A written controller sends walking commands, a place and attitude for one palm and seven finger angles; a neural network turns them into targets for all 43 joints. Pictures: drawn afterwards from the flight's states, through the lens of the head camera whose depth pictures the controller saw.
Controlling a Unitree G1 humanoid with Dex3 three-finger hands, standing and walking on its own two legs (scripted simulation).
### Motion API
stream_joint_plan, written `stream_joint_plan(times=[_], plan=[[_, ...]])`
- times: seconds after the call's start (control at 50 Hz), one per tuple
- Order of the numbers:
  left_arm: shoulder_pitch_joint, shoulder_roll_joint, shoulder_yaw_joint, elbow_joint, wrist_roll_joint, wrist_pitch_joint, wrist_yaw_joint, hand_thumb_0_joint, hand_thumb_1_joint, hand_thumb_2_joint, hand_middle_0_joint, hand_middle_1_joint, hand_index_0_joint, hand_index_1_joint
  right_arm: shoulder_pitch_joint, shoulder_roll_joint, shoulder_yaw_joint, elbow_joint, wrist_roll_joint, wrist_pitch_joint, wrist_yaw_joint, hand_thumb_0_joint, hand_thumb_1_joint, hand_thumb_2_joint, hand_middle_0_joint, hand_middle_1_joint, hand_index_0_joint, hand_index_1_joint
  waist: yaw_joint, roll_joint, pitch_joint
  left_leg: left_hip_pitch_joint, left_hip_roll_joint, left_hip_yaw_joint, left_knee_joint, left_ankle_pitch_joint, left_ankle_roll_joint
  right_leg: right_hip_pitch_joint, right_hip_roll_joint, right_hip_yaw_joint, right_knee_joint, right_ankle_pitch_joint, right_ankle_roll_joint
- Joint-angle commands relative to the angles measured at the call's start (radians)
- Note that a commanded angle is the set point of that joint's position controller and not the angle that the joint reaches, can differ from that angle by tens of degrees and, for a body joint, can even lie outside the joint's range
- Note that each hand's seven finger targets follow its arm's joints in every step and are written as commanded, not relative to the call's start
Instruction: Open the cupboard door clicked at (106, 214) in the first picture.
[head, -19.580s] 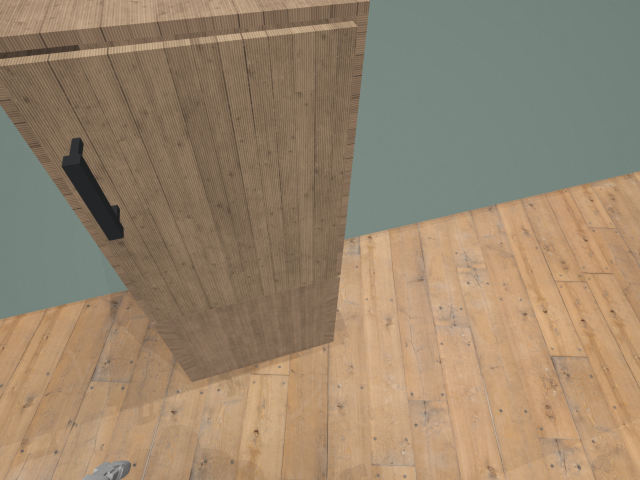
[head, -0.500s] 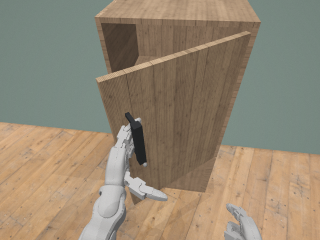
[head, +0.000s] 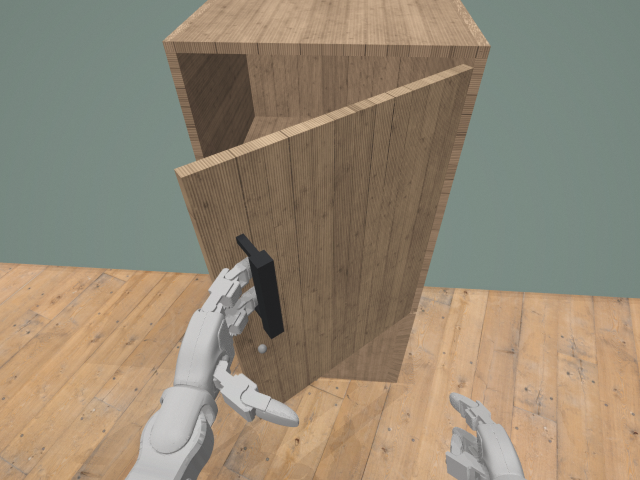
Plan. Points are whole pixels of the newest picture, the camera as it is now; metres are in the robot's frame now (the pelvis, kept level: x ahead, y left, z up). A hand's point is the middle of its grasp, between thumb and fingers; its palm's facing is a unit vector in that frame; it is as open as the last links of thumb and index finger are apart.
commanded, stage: slide the hand sideways off the handle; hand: left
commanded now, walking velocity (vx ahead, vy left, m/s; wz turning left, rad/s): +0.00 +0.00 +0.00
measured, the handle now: (259, 287) +0.32 +0.10 +0.10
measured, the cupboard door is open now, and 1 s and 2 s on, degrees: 41 40 40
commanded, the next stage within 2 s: draw the hand back to the body in 0.56 s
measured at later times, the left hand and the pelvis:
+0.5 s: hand (184, 392) +0.19 +0.16 +0.09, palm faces +0.01 -1.00 -0.07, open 16.3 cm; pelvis +0.02 -0.02 -0.01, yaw +2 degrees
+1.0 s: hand (145, 387) +0.18 +0.19 +0.11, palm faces +0.00 -1.00 -0.06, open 16.3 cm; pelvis +0.00 +0.02 -0.01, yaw +2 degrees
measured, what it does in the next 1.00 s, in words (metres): stands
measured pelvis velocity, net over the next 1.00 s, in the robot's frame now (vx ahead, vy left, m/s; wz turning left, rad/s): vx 0.00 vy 0.02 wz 0.04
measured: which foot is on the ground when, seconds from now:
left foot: down 0.00-1.00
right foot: down 0.00-1.00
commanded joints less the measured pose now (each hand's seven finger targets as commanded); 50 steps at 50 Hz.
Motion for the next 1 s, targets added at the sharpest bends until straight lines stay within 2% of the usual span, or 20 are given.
stream_joint_plan(times=[0.0,0.04,0.1,0.14,0.22,0.3,0.34,0.4,0.46,0.48,0.5,0.52,0.62,0.66,0.68,0.7,0.78,0.88,0.92,0.98], plan=[[-0.049,0.057,0.132,-0.256,-0.023,-0.080,-0.002,0.000,-0.500,0.300,-0.150,-0.300,-0.150,-0.300,-0.138,-0.101,-0.049,-0.179,0.001,-0.070,-0.014,0.000,-0.900,-0.900,0.200,0.300,0.200,0.300,0.026,-0.055,-0.094,0.081,-0.006,-0.051,-0.089,0.086,0.011,-0.036,0.003,0.022,-0.140,0.157,0.009],[0.010,0.098,0.177,-0.291,-0.029,-0.101,-0.020,0.000,-0.500,0.300,-0.150,-0.300,-0.150,-0.300,-0.121,-0.103,-0.055,-0.179,0.001,-0.082,-0.015,0.000,-0.900,-0.900,0.200,0.300,0.200,0.300,0.030,-0.061,-0.117,0.081,-0.007,-0.046,-0.076,0.123,0.014,-0.022,0.002,0.028,-0.127,0.216,0.011],[0.056,0.095,0.163,-0.335,-0.041,-0.129,-0.062,0.000,-0.500,0.300,-0.150,-0.300,-0.150,-0.300,-0.101,-0.109,-0.059,-0.183,0.002,-0.101,-0.016,0.000,-0.900,-0.900,0.200,0.300,0.200,0.300,0.017,-0.041,-0.122,0.081,-0.012,-0.045,-0.049,0.162,0.019,-0.029,0.000,0.032,-0.112,0.290,0.017],[0.099,0.131,0.209,-0.348,-0.063,-0.151,-0.093,0.000,-0.500,0.300,-0.150,-0.300,-0.150,-0.300,-0.088,-0.114,-0.065,-0.177,0.006,-0.118,-0.021,0.000,-0.900,-0.900,0.200,0.300,0.200,0.300,0.017,-0.039,-0.121,0.064,-0.015,-0.045,-0.036,0.160,0.017,-0.032,-0.001,0.041,-0.109,0.305,0.022],[0.138,0.148,0.233,-0.365,-0.103,-0.190,-0.160,0.000,-0.500,0.300,-0.150,-0.300,-0.150,-0.300,-0.067,-0.123,-0.070,-0.173,0.010,-0.152,-0.030,0.000,-0.900,-0.900,0.200,0.300,0.200,0.300,0.002,-0.057,-0.121,0.033,-0.023,-0.051,-0.001,0.164,0.018,-0.039,-0.013,0.059,-0.099,0.362,0.039],[0.223,0.174,0.287,-0.340,-0.148,-0.218,-0.223,0.000,-0.500,0.300,-0.150,-0.300,-0.150,-0.300,-0.052,-0.133,-0.076,-0.162,0.014,-0.183,-0.037,0.000,-0.900,-0.900,0.200,0.300,0.200,0.300,0.009,-0.056,-0.125,-0.006,-0.029,-0.060,0.032,0.170,0.014,-0.032,-0.028,0.085,-0.086,0.428,0.054],[0.211,0.216,0.339,-0.328,-0.165,-0.226,-0.247,0.000,-0.500,0.300,-0.150,-0.300,-0.150,-0.300,-0.047,-0.139,-0.079,-0.155,0.016,-0.192,-0.043,0.000,-0.900,-0.900,0.200,0.300,0.200,0.300,0.007,-0.069,-0.123,-0.027,-0.031,-0.064,0.044,0.156,0.012,-0.039,-0.034,0.099,-0.086,0.419,0.059],[0.228,0.229,0.366,-0.303,-0.184,-0.232,-0.276,0.000,-0.500,0.300,-0.150,-0.300,-0.150,-0.300,-0.050,-0.141,-0.082,-0.148,0.018,-0.209,-0.048,0.000,-0.900,-0.900,0.200,0.300,0.200,0.300,0.009,-0.067,-0.111,-0.047,-0.032,-0.067,0.060,0.149,0.012,-0.050,-0.041,0.109,-0.086,0.411,0.064],[0.258,0.241,0.412,-0.304,-0.212,-0.246,-0.301,0.000,-0.500,0.300,-0.150,-0.300,-0.150,-0.300,-0.049,-0.140,-0.087,-0.145,0.022,-0.225,-0.052,0.000,-0.900,-0.900,0.200,0.300,0.200,0.300,0.020,-0.069,-0.146,-0.046,-0.033,-0.071,0.062,0.163,0.010,-0.032,-0.042,0.103,-0.072,0.436,0.065],[0.268,0.234,0.407,-0.307,-0.220,-0.247,-0.311,0.000,-0.500,0.300,-0.150,-0.300,-0.150,-0.300,-0.054,-0.139,-0.085,-0.148,0.025,-0.231,-0.052,0.000,-0.900,-0.900,0.200,0.300,0.200,0.300,0.025,-0.043,-0.140,-0.045,-0.034,-0.071,0.060,0.166,0.010,-0.040,-0.039,0.096,-0.069,0.434,0.062],[0.266,0.252,0.426,-0.297,-0.224,-0.247,-0.314,0.000,-0.500,0.300,-0.150,-0.300,-0.150,-0.300,-0.055,-0.141,-0.089,-0.140,0.026,-0.236,-0.053,0.000,-0.900,-0.900,0.200,0.300,0.200,0.300,0.021,-0.063,-0.143,-0.048,-0.032,-0.072,0.067,0.167,0.010,-0.038,-0.041,0.100,-0.070,0.434,0.066],[0.250,0.227,0.398,-0.300,-0.232,-0.247,-0.325,0.000,-0.500,0.300,-0.150,-0.300,-0.150,-0.300,-0.059,-0.142,-0.084,-0.144,0.027,-0.242,-0.054,0.000,-0.900,-0.900,0.200,0.300,0.200,0.300,0.017,-0.046,-0.125,-0.052,-0.034,-0.074,0.063,0.154,0.011,-0.054,-0.040,0.099,-0.075,0.412,0.066],[0.192,0.210,0.348,-0.310,-0.233,-0.249,-0.337,0.000,-0.500,0.300,-0.150,-0.300,-0.150,-0.300,-0.059,-0.152,-0.085,-0.139,0.030,-0.280,-0.060,0.000,-0.900,-0.900,0.200,0.300,0.200,0.300,0.003,-0.034,-0.106,-0.036,-0.028,-0.086,0.056,0.119,0.016,-0.114,-0.021,0.071,-0.080,0.266,0.047],[0.167,0.213,0.337,-0.329,-0.222,-0.243,-0.326,0.000,-0.500,0.300,-0.150,-0.300,-0.150,-0.300,-0.061,-0.153,-0.082,-0.142,0.031,-0.290,-0.061,0.000,-0.900,-0.900,0.200,0.300,0.200,0.300,0.008,-0.010,-0.107,-0.029,-0.027,-0.091,0.042,0.107,0.017,-0.124,-0.012,0.054,-0.076,0.208,0.035],[0.161,0.241,0.365,-0.335,-0.216,-0.238,-0.314,0.000,-0.500,0.300,-0.150,-0.300,-0.150,-0.300,-0.059,-0.153,-0.084,-0.137,0.031,-0.294,-0.062,0.000,-0.900,-0.900,0.200,0.300,0.200,0.300,0.016,-0.004,-0.117,-0.022,-0.025,-0.093,0.033,0.099,0.016,-0.123,-0.008,0.046,-0.075,0.180,0.029],[0.167,0.263,0.380,-0.346,-0.204,-0.235,-0.299,0.000,-0.500,0.300,-0.150,-0.300,-0.150,-0.300,-0.067,-0.154,-0.085,-0.132,0.031,-0.298,-0.062,0.000,-0.900,-0.900,0.200,0.300,0.200,0.300,0.026,0.005,-0.122,-0.016,-0.023,-0.094,0.027,0.101,0.016,-0.114,-0.006,0.042,-0.073,0.168,0.023],[0.208,0.245,0.385,-0.374,-0.190,-0.197,-0.260,0.000,-0.500,0.300,-0.150,-0.300,-0.150,-0.300,-0.073,-0.139,-0.078,-0.146,0.034,-0.299,-0.060,0.000,-0.900,-0.900,0.200,0.300,0.200,0.300,0.043,0.011,-0.131,0.005,-0.018,-0.101,-0.015,0.090,0.012,-0.107,0.006,0.000,-0.061,0.151,0.017],[0.175,0.215,0.347,-0.398,-0.185,-0.133,-0.249,0.000,-0.500,0.300,-0.150,-0.300,-0.150,-0.300,-0.088,-0.144,-0.065,-0.149,0.037,-0.295,-0.062,0.000,-0.900,-0.900,0.200,0.300,0.200,0.300,0.031,0.020,-0.072,0.012,-0.009,-0.113,-0.056,0.030,0.009,-0.120,0.013,-0.018,-0.085,0.086,0.018],[0.145,0.222,0.341,-0.416,-0.180,-0.110,-0.247,0.000,-0.500,0.300,-0.150,-0.300,-0.150,-0.300,-0.091,-0.147,-0.062,-0.150,0.036,-0.299,-0.063,0.000,-0.900,-0.900,0.200,0.300,0.200,0.300,0.029,0.004,-0.076,0.022,-0.006,-0.123,-0.070,0.015,0.010,-0.115,0.012,-0.020,-0.094,0.070,0.019],[0.139,0.241,0.356,-0.437,-0.177,-0.083,-0.250,0.000,-0.500,0.300,-0.150,-0.300,-0.150,-0.300,-0.088,-0.149,-0.058,-0.147,0.037,-0.303,-0.068,0.000,-0.900,-0.900,0.200,0.300,0.200,0.300,0.032,0.027,-0.074,0.039,-0.005,-0.127,-0.086,0.010,0.008,-0.108,0.014,-0.020,-0.108,0.063,0.018]])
